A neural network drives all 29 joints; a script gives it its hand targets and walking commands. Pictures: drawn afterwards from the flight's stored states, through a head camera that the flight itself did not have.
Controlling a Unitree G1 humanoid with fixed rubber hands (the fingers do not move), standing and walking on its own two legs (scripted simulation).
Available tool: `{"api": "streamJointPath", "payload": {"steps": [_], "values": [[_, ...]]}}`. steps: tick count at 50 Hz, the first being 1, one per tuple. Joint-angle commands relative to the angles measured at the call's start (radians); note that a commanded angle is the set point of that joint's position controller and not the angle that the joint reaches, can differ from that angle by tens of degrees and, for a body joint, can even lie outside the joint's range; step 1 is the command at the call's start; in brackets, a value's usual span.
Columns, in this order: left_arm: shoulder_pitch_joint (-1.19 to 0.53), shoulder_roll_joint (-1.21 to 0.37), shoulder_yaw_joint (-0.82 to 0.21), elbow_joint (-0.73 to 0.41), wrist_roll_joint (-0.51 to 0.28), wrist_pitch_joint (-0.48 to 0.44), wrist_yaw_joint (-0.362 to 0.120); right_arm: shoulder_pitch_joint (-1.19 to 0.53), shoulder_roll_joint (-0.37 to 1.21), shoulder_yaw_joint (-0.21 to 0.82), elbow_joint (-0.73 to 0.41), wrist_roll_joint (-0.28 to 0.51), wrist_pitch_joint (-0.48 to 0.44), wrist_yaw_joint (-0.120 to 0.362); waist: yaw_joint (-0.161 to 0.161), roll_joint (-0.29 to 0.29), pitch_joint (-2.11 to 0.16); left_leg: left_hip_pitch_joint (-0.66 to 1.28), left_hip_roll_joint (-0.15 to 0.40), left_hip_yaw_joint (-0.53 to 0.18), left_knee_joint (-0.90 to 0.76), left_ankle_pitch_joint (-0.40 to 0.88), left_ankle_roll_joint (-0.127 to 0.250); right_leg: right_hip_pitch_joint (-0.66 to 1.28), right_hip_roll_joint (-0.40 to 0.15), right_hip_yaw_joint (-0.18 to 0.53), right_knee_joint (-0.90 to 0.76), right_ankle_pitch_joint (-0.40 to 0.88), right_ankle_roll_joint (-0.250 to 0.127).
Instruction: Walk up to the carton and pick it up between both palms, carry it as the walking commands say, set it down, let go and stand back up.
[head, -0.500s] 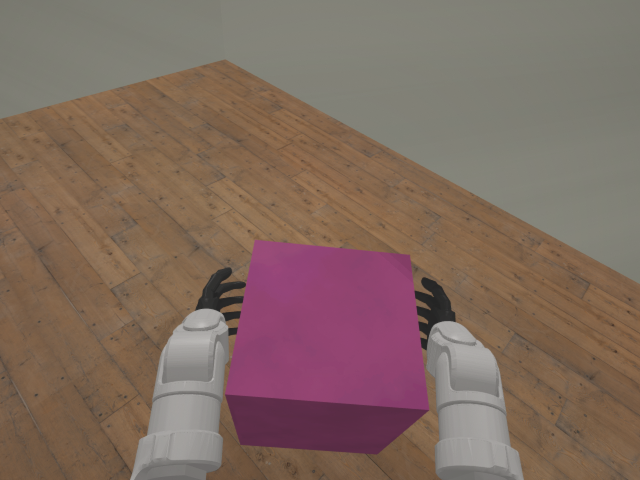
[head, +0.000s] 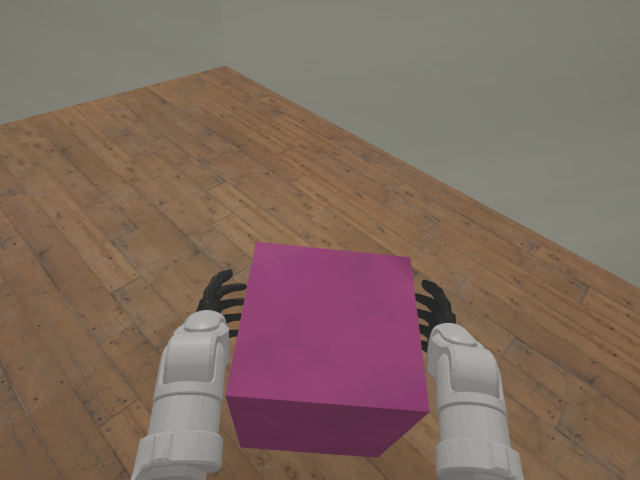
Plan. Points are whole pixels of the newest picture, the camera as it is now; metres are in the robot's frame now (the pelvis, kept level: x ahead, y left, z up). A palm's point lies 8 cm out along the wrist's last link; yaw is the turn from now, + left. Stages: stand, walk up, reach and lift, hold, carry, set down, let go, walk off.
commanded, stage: hold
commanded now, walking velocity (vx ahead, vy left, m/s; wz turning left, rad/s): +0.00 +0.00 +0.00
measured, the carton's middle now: (321, 357) +0.30 +0.00 -0.03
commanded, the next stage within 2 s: carry in 0.42 s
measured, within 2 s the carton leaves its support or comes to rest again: neither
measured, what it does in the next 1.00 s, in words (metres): stands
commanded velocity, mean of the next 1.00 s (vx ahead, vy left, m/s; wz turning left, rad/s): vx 0.00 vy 0.00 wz -0.37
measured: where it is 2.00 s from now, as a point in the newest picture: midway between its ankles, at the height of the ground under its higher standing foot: outside the picture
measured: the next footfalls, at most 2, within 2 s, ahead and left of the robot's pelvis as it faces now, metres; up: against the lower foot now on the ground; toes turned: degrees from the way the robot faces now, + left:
left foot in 1.58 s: -0.02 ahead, +0.12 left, +0.00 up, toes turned -18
right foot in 1.84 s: -0.07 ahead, -0.11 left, +0.00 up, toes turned -28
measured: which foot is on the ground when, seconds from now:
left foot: down 0.00-1.00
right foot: down 0.00-1.00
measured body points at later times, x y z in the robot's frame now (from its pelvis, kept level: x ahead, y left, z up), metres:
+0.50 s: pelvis +0.00 +0.00 +0.00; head -0.02 +0.02 +0.45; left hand +0.31 +0.15 +0.03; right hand +0.30 -0.16 +0.04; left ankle +0.07 +0.12 -0.73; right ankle +0.02 -0.14 -0.73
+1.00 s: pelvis -0.03 -0.03 -0.01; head -0.03 -0.06 +0.44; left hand +0.33 +0.06 +0.09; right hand +0.27 -0.23 +0.06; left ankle +0.01 +0.11 -0.73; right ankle +0.00 -0.11 -0.73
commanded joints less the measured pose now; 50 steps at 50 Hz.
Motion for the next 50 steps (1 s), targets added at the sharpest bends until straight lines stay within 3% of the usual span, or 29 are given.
{"api": "streamJointPath", "payload": {"steps": [1,6,14,15,16,19,20,21,23,24,26,28,29,31,32,35,37,38,39,40,41,42,43,44,46,47,48,49,50], "values": [[-0.597,-1.053,-0.746,-0.118,-0.356,-0.058,-0.278,-0.495,0.972,0.661,-0.096,0.269,-0.014,0.262,-0.043,0.083,-0.401,0.471,-0.091,-0.005,-0.153,0.11,-0.022,0.008,0.079,0.016,-0.123,0.068,-0.057],[-0.607,-1.051,-0.748,-0.112,-0.347,-0.055,-0.281,-0.501,0.971,0.645,-0.094,0.263,-0.017,0.263,-0.043,0.117,-0.398,0.466,-0.092,-0.001,-0.157,0.086,-0.028,0.017,0.073,0.017,-0.127,0.055,-0.061],[-0.573,-1.061,-0.745,-0.103,-0.348,-0.054,-0.28,-0.493,0.977,0.649,-0.109,0.265,-0.019,0.268,-0.033,0.087,-0.396,0.464,-0.084,-0.005,-0.159,0.092,-0.028,0.022,0.08,0.015,-0.124,0.053,-0.059],[-0.572,-1.063,-0.731,-0.079,-0.346,-0.051,-0.278,-0.497,0.958,0.639,-0.095,0.26,-0.015,0.266,-0.051,0.073,-0.368,0.469,-0.081,-0.009,-0.164,0.068,-0.027,-0.007,0.077,0.017,-0.13,0.031,-0.061],[-0.575,-1.047,-0.732,-0.085,-0.334,-0.052,-0.281,-0.503,0.967,0.635,-0.097,0.258,-0.017,0.265,-0.031,0.095,-0.379,0.447,-0.091,-0.001,-0.162,0.079,-0.028,0.022,0.079,0.015,-0.13,0.047,-0.06],[-0.591,-1.062,-0.744,-0.12,-0.345,-0.062,-0.276,-0.484,0.98,0.642,-0.089,0.265,-0.019,0.269,-0.043,0.115,-0.41,0.475,-0.089,-0.001,-0.151,0.09,-0.028,0.005,0.076,0.019,-0.118,0.061,-0.059],[-0.588,-1.073,-0.761,-0.114,-0.356,-0.064,-0.278,-0.513,0.971,0.658,-0.126,0.275,-0.027,0.268,-0.048,0.076,-0.436,0.498,-0.079,-0.016,-0.153,0.103,-0.033,0.002,0.083,0.013,-0.12,0.055,-0.057],[-0.629,-0.975,-0.764,-0.179,-0.353,-0.069,-0.252,-0.556,0.907,0.704,-0.198,0.32,-0.017,0.251,-0.001,0.223,-0.477,0.342,0.231,-0.131,-0.103,0.627,0.031,-0.048,-0.088,-0.042,0.153,0.086,-0.017],[-0.601,-0.951,-0.786,-0.246,-0.389,-0.047,-0.238,-0.479,0.917,0.735,-0.215,0.332,0.014,0.237,0.01,0.276,-0.502,0.333,0.253,-0.125,-0.096,0.598,0.08,-0.116,-0.036,-0.043,0.156,-0.123,-0.016],[-0.642,-0.954,-0.813,-0.28,-0.412,-0.03,-0.23,-0.49,0.919,0.755,-0.235,0.351,0.029,0.23,0.009,0.31,-0.472,0.291,0.265,-0.142,-0.127,0.446,0.09,-0.143,-0.025,-0.056,0.168,-0.179,-0.018],[-0.765,-0.926,-0.84,-0.318,-0.474,0.01,-0.23,-0.669,0.864,0.8,-0.331,0.377,0.054,0.197,0.012,0.293,-0.434,0.154,0.244,-0.106,-0.148,0.1,0.085,-0.102,-0.013,-0.074,0.145,-0.178,-0.034],[-0.731,-0.889,-0.825,-0.304,-0.492,0.073,-0.226,-0.661,0.843,0.818,-0.349,0.381,0.109,0.164,0.02,0.208,-0.393,0.074,0.205,-0.051,-0.099,-0.081,0.055,-0.049,-0.034,-0.032,0.027,-0.094,-0.051],[-0.831,-0.847,-0.824,-0.32,-0.515,0.09,-0.219,-0.739,0.817,0.832,-0.361,0.395,0.131,0.15,0.018,0.097,-0.383,0.026,0.148,0.01,-0.031,-0.149,0.022,-0.035,-0.071,0.044,-0.039,-0.049,-0.059],[-0.821,-0.782,-0.775,-0.264,-0.502,0.147,-0.203,-0.793,0.811,0.844,-0.364,0.433,0.191,0.134,0.022,-0.212,-0.3,-0.107,-0.004,0.158,0.239,-0.276,-0.037,-0.051,-0.285,0.385,-0.14,0.115,-0.156],[-0.859,-0.774,-0.781,-0.295,-0.521,0.168,-0.2,-0.839,0.792,0.859,-0.39,0.459,0.217,0.124,0.018,-0.249,-0.295,-0.093,-0.015,0.123,0.302,-0.325,-0.036,-0.086,-0.322,0.447,-0.167,0.143,-0.19],[-0.888,-0.774,-0.79,-0.367,-0.564,0.243,-0.184,-0.876,0.814,0.872,-0.435,0.525,0.289,0.102,0.011,-0.183,-0.321,-0.061,0.012,0.115,0.212,-0.268,-0.02,-0.059,-0.27,0.32,-0.086,0.334,-0.172],[-0.868,-0.794,-0.77,-0.384,-0.566,0.282,-0.171,-0.861,0.846,0.857,-0.439,0.545,0.336,0.095,0.003,-0.163,-0.394,0.099,-0.015,0.159,-0.017,-0.123,-0.019,-0.057,-0.196,0.227,0.044,0.524,-0.126],[-0.865,-0.79,-0.761,-0.361,-0.566,0.297,-0.164,-0.86,0.849,0.85,-0.411,0.55,0.354,0.091,-0.001,-0.141,-0.449,0.204,0.032,0.119,-0.086,-0.054,-0.01,-0.08,-0.157,0.176,0.131,0.513,-0.091],[-0.846,-0.812,-0.753,-0.339,-0.561,0.313,-0.157,-0.917,0.835,0.851,-0.462,0.574,0.364,0.09,-0.004,-0.02,-0.503,0.337,0.142,0.021,-0.129,0.115,0.03,-0.183,-0.091,0.124,0.248,0.339,-0.044],[-0.876,-0.804,-0.75,-0.338,-0.565,0.327,-0.153,-0.91,0.824,0.843,-0.432,0.569,0.378,0.086,-0.008,0.158,-0.528,0.45,0.349,-0.181,-0.121,0.48,0.106,-0.332,-0.005,0.026,0.398,0.029,-0.005],[-0.929,-0.825,-0.751,-0.325,-0.588,0.342,-0.152,-0.986,0.823,0.852,-0.468,0.592,0.383,0.081,-0.002,0.273,-0.517,0.513,0.486,-0.229,-0.056,0.77,0.205,-0.458,0.01,-0.039,0.538,-0.346,0.003],[-0.971,-0.806,-0.751,-0.301,-0.601,0.351,-0.149,-1.028,0.818,0.856,-0.46,0.606,0.393,0.076,0.003,0.233,-0.529,0.491,0.476,-0.145,-0.031,0.792,0.217,-0.445,-0.042,-0.056,0.555,-0.355,-0.003],[-1.019,-0.816,-0.751,-0.292,-0.623,0.364,-0.159,-1.046,0.801,0.837,-0.454,0.578,0.399,0.071,-0.005,0.173,-0.471,0.331,0.458,-0.104,-0.078,0.555,0.207,-0.384,-0.053,-0.085,0.513,-0.318,-0.009],[-0.859,-0.853,-0.715,-0.257,-0.601,0.386,-0.172,-0.897,0.832,0.802,-0.434,0.532,0.419,0.071,0.0,0.178,-0.43,0.265,0.416,-0.046,-0.06,0.43,0.168,-0.335,-0.064,-0.075,0.408,-0.291,-0.021],[-0.852,-0.893,-0.703,-0.293,-0.619,0.389,-0.176,-0.874,0.861,0.799,-0.441,0.531,0.433,0.071,0.024,0.139,-0.431,0.213,0.308,0.107,0.038,0.375,0.081,-0.192,-0.028,-0.067,0.191,-0.106,-0.048],[-1.188,-0.859,-0.746,-0.359,-0.681,0.367,-0.173,-1.221,0.828,0.835,-0.51,0.602,0.406,0.064,0.028,0.176,-0.435,0.204,0.275,0.134,0.066,0.334,0.065,-0.151,-0.008,-0.071,0.106,-0.037,-0.05],[-1.049,-0.872,-0.709,-0.307,-0.65,0.39,-0.176,-1.07,0.851,0.795,-0.442,0.575,0.429,0.064,0.029,0.092,-0.442,0.156,0.253,0.153,0.137,0.222,0.027,-0.059,-0.045,0.007,-0.014,0.06,-0.068],[-1.022,-0.865,-0.695,-0.295,-0.643,0.394,-0.18,-1.028,0.864,0.794,-0.42,0.569,0.436,0.065,0.028,-0.055,-0.456,-0.001,0.163,0.167,0.269,-0.015,-0.03,0.095,-0.193,0.259,-0.051,0.442,-0.128],[-0.911,-0.879,-0.668,-0.288,-0.628,0.403,-0.187,-0.919,0.886,0.794,-0.421,0.555,0.449,0.065,0.019,-0.277,-0.451,-0.253,0.034,0.17,0.384,-0.448,-0.074,0.262,-0.334,0.508,-0.018,0.855,-0.184]]}}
